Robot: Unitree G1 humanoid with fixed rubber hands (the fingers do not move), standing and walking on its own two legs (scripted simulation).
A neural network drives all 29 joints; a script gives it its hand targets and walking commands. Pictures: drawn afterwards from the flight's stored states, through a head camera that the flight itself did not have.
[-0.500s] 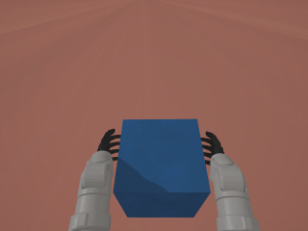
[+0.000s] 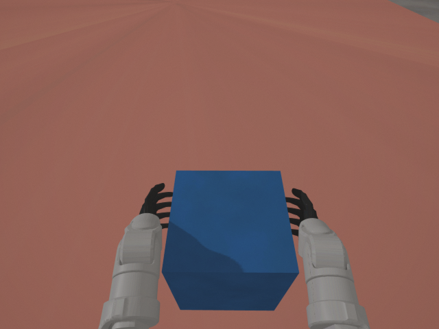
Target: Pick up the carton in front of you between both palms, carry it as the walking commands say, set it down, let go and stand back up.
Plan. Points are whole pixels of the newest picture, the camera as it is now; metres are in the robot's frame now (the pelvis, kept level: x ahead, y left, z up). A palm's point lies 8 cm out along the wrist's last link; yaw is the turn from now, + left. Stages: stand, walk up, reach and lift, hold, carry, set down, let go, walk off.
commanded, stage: hold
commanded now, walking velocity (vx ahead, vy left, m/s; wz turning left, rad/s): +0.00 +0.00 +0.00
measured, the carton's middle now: (227, 244) +0.29 +0.00 -0.04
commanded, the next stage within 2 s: set down in 0.32 s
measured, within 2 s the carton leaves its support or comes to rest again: neither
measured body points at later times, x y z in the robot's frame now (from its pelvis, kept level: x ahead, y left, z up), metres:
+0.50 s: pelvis +0.00 +0.03 +0.00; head -0.04 +0.04 +0.44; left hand +0.32 +0.17 +0.04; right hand +0.31 -0.13 +0.04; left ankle +0.05 +0.13 -0.74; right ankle +0.01 -0.10 -0.74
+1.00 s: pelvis -0.03 +0.00 -0.08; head +0.18 +0.01 +0.32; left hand +0.36 +0.16 -0.16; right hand +0.36 -0.15 -0.16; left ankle +0.05 +0.13 -0.74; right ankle +0.01 -0.10 -0.74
